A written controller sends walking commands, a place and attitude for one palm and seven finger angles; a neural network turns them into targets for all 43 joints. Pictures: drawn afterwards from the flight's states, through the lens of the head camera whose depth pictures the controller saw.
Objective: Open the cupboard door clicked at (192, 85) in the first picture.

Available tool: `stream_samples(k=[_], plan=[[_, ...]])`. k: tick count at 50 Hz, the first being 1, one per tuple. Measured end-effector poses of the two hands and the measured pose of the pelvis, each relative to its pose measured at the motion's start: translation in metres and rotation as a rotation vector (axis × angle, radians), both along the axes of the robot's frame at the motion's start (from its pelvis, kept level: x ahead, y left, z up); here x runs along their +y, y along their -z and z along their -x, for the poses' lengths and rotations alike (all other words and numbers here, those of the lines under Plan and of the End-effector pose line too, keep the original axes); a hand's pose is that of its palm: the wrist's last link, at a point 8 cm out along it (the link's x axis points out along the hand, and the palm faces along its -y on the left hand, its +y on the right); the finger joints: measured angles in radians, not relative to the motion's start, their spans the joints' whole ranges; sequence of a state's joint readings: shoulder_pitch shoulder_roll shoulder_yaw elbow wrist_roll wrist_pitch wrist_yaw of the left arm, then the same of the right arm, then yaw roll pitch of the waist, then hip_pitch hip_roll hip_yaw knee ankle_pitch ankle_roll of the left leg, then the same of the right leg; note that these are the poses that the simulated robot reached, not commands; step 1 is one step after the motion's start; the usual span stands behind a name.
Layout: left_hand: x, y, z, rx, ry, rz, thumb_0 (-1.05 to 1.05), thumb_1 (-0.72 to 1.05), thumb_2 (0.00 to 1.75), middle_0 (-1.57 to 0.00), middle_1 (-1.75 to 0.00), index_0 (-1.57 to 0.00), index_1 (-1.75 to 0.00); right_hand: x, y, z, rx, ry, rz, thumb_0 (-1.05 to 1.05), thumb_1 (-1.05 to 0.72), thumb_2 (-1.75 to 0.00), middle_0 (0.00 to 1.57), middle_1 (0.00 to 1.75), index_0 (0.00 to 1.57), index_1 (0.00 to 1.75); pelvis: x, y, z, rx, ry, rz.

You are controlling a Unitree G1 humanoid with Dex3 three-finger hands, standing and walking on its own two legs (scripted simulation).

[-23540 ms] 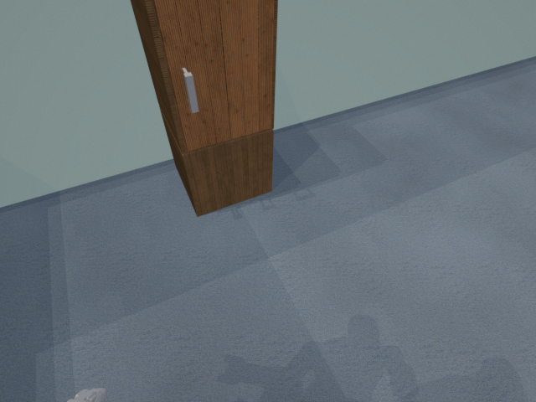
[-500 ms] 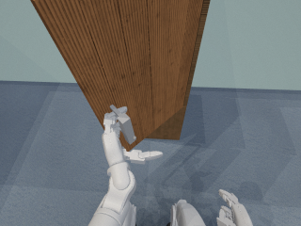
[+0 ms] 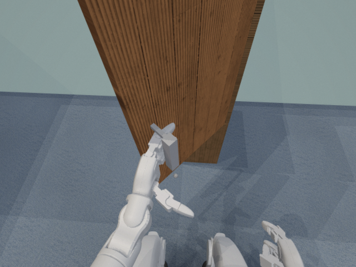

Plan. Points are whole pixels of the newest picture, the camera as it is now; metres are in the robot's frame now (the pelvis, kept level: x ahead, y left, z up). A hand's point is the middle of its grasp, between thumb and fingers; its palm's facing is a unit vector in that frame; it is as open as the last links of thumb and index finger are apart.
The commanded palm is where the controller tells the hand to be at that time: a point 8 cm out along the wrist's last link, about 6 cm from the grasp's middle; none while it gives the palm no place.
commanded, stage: slide the hand sideways off the handle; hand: left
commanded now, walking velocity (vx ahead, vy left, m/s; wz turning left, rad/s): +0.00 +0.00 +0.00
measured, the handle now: (164, 147) +0.37 +0.05 +0.03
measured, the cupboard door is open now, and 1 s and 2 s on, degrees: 49 49 49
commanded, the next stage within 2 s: draw the hand back to the body in 0.96 s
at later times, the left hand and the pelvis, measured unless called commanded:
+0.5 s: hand (159, 190) +0.27 +0.05 +0.03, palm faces -0.12 -0.99 +0.00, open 16.3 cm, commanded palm +0.25 +0.11 +0.03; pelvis +0.01 -0.01 +0.00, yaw +0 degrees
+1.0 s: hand (133, 210) +0.23 +0.10 +0.03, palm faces -0.09 -1.00 -0.01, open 16.3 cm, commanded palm +0.21 +0.15 +0.03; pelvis +0.02 -0.01 -0.02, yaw +0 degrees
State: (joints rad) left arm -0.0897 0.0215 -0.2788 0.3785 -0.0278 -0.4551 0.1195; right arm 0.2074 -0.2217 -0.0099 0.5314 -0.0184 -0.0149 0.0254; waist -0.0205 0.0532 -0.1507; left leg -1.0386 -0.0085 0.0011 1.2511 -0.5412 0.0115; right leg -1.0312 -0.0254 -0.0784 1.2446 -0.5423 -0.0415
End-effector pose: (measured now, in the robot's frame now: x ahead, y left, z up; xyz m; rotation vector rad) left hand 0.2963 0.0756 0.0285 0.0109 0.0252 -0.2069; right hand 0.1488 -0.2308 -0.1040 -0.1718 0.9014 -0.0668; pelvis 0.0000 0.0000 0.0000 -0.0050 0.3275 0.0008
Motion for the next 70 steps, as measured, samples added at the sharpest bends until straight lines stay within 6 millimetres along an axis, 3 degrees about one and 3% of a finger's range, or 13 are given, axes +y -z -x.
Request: stream_samples(k=[10, 22, 35, 45, 55, 61, 70], plan=[[0.000, -0.003, 0.016, -0.030, -0.056, 0.012, -0.01, -0.50, 0.30, -0.15, -0.31, -0.14, -0.31, 0.002, -0.005, -0.004, -0.018, -0.004, -0.003, 0.01, -0.91, -0.90, 0.20, 0.30, 0.20, 0.30, 0.003, 0.003, -0.002, 0.008, 0.018, -0.011], [0.027, -0.003, 0.034, 0.003, -0.089, 0.001, -0.01, -0.50, 0.30, -0.15, -0.30, -0.16, -0.31, 0.008, -0.007, -0.029, -0.064, -0.026, -0.020, 0.01, -0.91, -0.90, 0.20, 0.30, 0.20, 0.30, -0.004, 0.003, -0.008, 0.010, 0.010, -0.010], [0.049, -0.001, 0.058, 0.041, -0.112, -0.005, -0.01, -0.50, 0.30, -0.15, -0.30, -0.17, -0.31, -0.005, -0.012, -0.050, -0.119, -0.022, 0.005, 0.01, -0.91, -0.90, 0.20, 0.30, 0.20, 0.30, -0.013, 0.007, -0.017, 0.023, 0.005, -0.010], [0.073, -0.002, 0.071, 0.044, -0.128, -0.012, -0.01, -0.50, 0.30, -0.15, -0.30, -0.15, -0.30, -0.013, -0.008, -0.051, -0.132, -0.004, 0.027, 0.01, -0.91, -0.90, 0.20, 0.30, 0.20, 0.30, -0.015, 0.013, -0.018, 0.034, 0.002, -0.003], [0.076, -0.002, 0.082, 0.044, -0.100, 0.007, -0.01, -0.50, 0.30, -0.15, -0.30, -0.15, -0.30, -0.009, -0.007, -0.048, -0.155, 0.003, 0.039, 0.01, -0.91, -0.90, 0.20, 0.30, 0.20, 0.30, -0.011, 0.018, -0.014, 0.036, 0.000, 0.006], [0.086, -0.027, 0.081, 0.011, -0.101, -0.033, -0.01, -0.50, 0.30, -0.15, -0.30, -0.15, -0.30, -0.001, -0.015, -0.043, -0.155, 0.024, 0.018, 0.01, -0.91, -0.90, 0.20, 0.30, 0.20, 0.30, -0.008, 0.011, -0.013, 0.003, 0.006, 0.008], [0.113, -0.071, 0.091, 0.028, -0.138, -0.045, -0.01, -0.50, 0.30, -0.15, -0.30, -0.15, -0.30, 0.006, -0.056, -0.038, -0.187, 0.038, 0.018, 0.01, -0.91, -0.90, 0.20, 0.30, 0.20, 0.30, -0.003, -0.023, -0.020, -0.065, -0.004, 0.017]])
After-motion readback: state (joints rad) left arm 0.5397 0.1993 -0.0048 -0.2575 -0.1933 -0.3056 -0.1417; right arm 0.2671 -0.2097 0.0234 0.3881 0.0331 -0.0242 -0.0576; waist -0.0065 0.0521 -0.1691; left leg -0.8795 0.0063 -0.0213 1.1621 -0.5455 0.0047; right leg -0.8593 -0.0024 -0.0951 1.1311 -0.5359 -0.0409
